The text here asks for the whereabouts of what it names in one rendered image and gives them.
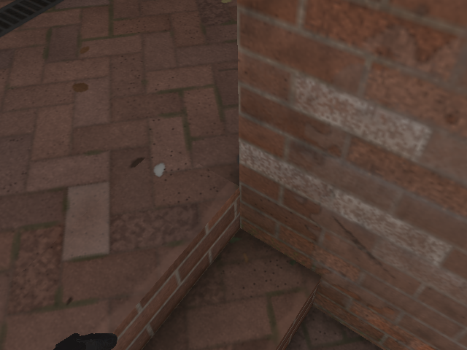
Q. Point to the stairs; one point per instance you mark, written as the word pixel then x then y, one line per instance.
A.
pixel 229 290

